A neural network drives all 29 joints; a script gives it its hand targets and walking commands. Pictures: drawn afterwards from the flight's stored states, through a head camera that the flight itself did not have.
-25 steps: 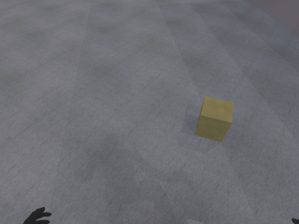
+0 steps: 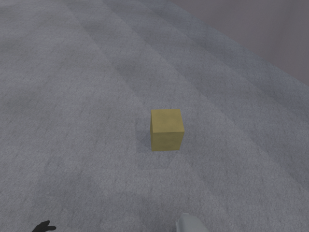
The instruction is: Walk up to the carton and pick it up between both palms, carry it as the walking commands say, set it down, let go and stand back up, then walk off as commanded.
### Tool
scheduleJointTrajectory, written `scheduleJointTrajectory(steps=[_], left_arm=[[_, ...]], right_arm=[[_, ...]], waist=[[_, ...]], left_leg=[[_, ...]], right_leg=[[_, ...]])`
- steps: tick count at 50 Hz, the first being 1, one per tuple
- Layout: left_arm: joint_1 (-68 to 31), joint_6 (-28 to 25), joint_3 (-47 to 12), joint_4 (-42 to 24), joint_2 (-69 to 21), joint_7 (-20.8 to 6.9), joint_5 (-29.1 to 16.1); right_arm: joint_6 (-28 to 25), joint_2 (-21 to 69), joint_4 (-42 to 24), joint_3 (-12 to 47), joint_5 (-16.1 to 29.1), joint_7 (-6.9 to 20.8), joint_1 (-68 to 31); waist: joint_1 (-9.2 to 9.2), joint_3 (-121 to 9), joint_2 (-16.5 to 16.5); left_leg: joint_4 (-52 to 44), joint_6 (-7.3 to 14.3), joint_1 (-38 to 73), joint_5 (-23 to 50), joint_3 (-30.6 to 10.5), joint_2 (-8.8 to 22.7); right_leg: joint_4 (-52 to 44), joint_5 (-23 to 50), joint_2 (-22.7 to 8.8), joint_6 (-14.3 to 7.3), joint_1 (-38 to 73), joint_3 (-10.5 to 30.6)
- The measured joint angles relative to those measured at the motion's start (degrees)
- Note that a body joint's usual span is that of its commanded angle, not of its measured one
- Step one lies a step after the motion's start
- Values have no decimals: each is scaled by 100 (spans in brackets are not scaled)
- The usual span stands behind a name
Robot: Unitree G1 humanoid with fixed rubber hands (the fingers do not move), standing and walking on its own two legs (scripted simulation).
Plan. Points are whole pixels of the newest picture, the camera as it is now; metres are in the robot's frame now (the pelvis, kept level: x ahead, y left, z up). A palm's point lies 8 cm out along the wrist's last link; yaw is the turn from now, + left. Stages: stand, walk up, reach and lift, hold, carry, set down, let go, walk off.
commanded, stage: walk up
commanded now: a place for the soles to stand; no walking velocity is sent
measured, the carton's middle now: (165, 130) +0.85 -0.16 -0.65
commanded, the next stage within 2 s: none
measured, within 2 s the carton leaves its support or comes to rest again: neither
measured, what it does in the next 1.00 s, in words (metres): walks ahead: right foot, then left foot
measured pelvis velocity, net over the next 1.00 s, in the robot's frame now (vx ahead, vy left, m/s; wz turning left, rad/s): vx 0.34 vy -0.12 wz -0.23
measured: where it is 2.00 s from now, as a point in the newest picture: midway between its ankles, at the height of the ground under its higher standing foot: (165, 194)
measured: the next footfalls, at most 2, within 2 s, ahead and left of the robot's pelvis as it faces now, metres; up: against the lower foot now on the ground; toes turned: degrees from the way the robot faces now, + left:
right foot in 0.14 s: +0.18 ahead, -0.15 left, +0.00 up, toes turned -8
left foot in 0.50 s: +0.36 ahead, +0.08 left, +0.00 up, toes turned +0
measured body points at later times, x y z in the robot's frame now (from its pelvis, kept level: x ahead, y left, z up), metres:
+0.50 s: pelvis +0.20 -0.03 -0.02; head +0.20 -0.02 +0.43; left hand +0.31 +0.28 -0.11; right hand +0.24 -0.37 -0.10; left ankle +0.32 +0.08 -0.74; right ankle +0.14 -0.14 -0.74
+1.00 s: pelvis +0.34 -0.12 -0.02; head +0.35 -0.13 +0.43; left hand +0.52 +0.18 -0.09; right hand +0.32 -0.46 -0.12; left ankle +0.37 +0.03 -0.68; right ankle +0.36 -0.23 -0.74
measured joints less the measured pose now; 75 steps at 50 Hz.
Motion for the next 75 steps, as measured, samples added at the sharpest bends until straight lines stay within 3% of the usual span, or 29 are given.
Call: scheduleJointTrajectory(steps=[4, 7, 8, 10, 12, 19, 23, 25, 26, 29, 31, 37, 42, 44, 45, 47, 49, 56, 60, 62, 64, 67, 75], left_arm=[[-383, -5, -87, -95, -89, -23, 45], [-607, -121, -139, -210, -114, 14, 62], [-680, -193, -121, -262, -112, 66, 69], [-725, -279, -114, -364, -128, 197, 24], [-651, -295, -160, -417, -214, 295, -75], [141, -287, -286, -330, -336, 288, -30], [585, -271, -227, -308, -237, 204, 2], [819, -259, -183, -316, -165, 195, 26], [890, -254, -148, -279, -157, 212, 24], [1002, -179, -139, -97, -130, 268, 74], [993, -159, -170, -7, -92, 254, 59], [734, -176, -149, 21, -146, 118, 28], [508, -249, -98, 2, -129, 72, 50], [464, -348, -43, -42, -10, 127, 78], [397, -391, -25, -56, 10, 186, 84], [313, -445, -47, -111, -11, 276, 36], [342, -475, -97, -195, -92, 351, -27], [511, -513, -273, -165, -171, 531, -62], [554, -390, -397, -71, -227, 587, -112], [501, -309, -410, 0, -279, 609, -169], [376, -207, -405, 91, -297, 641, -201], [266, -202, -471, 281, -371, 654, -137], [14, -265, -604, 679, -426, 653, -51]], right_arm=[[91, -79, -111, 10, -7, 19, 137], [186, -112, -155, 17, 25, 37, 310], [235, -77, -134, 31, 54, 42, 301], [310, 62, -99, 112, 114, 46, 146], [300, 147, -148, 196, 147, 68, 24], [222, 176, -366, 217, 103, 190, -295], [211, 171, -228, 159, 59, 225, -288], [92, 89, -282, 122, 25, 199, -240], [17, 34, -324, 92, -15, 165, -261], [-39, 18, -473, 88, 9, 75, -478], [-51, 60, -553, 103, 35, 52, -491], [50, -59, -514, 99, 10, 83, -272], [158, -174, -407, 71, 22, 118, -47], [215, -161, -377, 89, 37, 129, 59], [265, -127, -314, 93, 62, 123, 53], [366, -35, -190, 141, 90, 106, -26], [377, 16, -149, 198, 117, 99, -117], [344, 156, -258, 290, 138, 148, -520], [377, 124, -224, 285, 124, 103, -621], [390, 88, -152, 263, 94, 58, -699], [412, 172, -65, 323, 92, 21, -911], [472, 264, 20, 409, 102, 1, -1206], [550, 275, 365, 432, 137, 61, -1650]], waist=[[-146, 115, 146], [-203, 47, 250], [-161, 81, 266], [-88, 195, 209], [-12, 247, 235], [308, 72, 452], [545, -197, 381], [599, -303, 310], [581, -297, 280], [560, -79, 94], [470, -16, -3], [316, -14, 55], [188, -167, 282], [213, -259, 330], [243, -252, 378], [290, -216, 402], [373, -190, 455], [558, 110, 434], [589, 161, 443], [550, 144, 494], [612, 216, 370], [582, 208, 394], [501, 55, 404]], left_leg=[[143, -160, 212, -342, 213, 166], [881, -204, 133, -857, 259, 411], [1556, -91, -90, -881, 78, 524], [3072, 36, -741, -1075, -645, 371], [3858, 133, -1353, -893, -1064, 230], [2439, 54, -2265, -104, -1207, 215], [1488, 32, -2092, 434, -1016, 51], [975, 138, -1781, 371, -961, -107], [995, 172, -1779, 651, -928, -122], [1359, 164, -1599, 376, -635, -40], [1234, 122, -1350, 235, -539, 1], [847, 62, -782, 95, -399, 151], [1017, -2, -591, -307, -425, 351], [1528, 102, -723, -680, -541, 504], [2071, 136, -929, -912, -795, 495], [3218, 199, -1447, -1040, -1238, 216], [3725, 211, -1862, -871, -1341, 30], [2459, 114, -2376, -170, -1180, -130], [1407, 237, -1873, 808, -1146, -250], [1396, 170, -1785, 542, -1220, -250], [1615, 88, -1821, 249, -1153, -264], [1686, 4, -1858, 213, -1214, -152], [1414, 2, -1648, 274, -1179, -172]], right_leg=[[-950, -290, 7, -181, 256, -484], [-1659, -94, 247, -401, 753, -690], [-1589, 216, 314, -425, 768, -686], [-1270, 31, 363, -414, 831, -618], [-1400, -156, 392, -401, 1120, -583], [-1832, -398, 501, -381, 1868, -444], [-1759, -769, 488, -348, 2088, -404], [-1318, -1141, 453, -362, 1986, -338], [-811, -1335, 430, -400, 1792, -307], [924, -1309, 500, -338, 1015, 19], [1237, -1211, 417, -244, 639, -20], [268, -875, -15, -82, 135, -244], [-966, -413, -85, -193, 577, -531], [-1214, -183, 55, -235, 808, -628], [-1045, -169, 114, -224, 781, -684], [-937, -350, 122, -238, 876, -762], [-1171, -385, 141, -274, 1097, -796], [-1568, -428, 93, -234, 1568, -835], [-1051, -855, 0, -98, 1549, -868], [-629, -1159, -13, -52, 1432, -902], [-442, -1434, 18, -142, 1361, -708], [-701, -1059, 147, -74, 1461, -731], [-1019, -1053, 146, -11, 1682, -715]])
